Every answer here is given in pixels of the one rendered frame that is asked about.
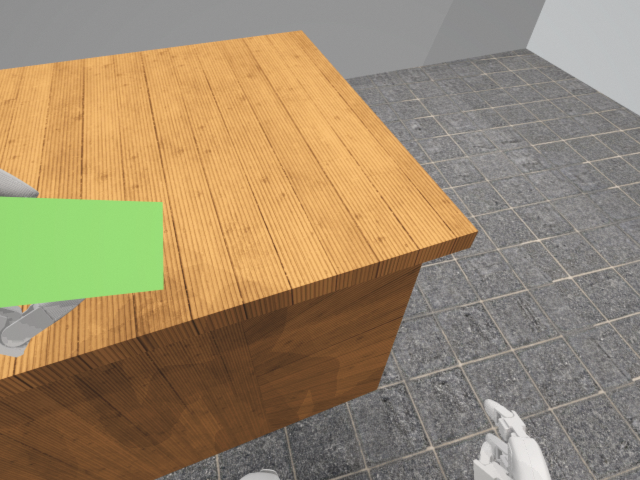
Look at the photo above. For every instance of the sponge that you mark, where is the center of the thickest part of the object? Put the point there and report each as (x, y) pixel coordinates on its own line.
(65, 249)

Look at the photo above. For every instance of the right robot hand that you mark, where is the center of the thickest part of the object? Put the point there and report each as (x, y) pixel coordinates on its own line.
(521, 459)

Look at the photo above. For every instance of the left robot hand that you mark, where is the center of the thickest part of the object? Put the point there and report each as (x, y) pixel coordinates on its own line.
(17, 328)

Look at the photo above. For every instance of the table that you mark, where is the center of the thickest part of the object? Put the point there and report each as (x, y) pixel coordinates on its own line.
(295, 225)

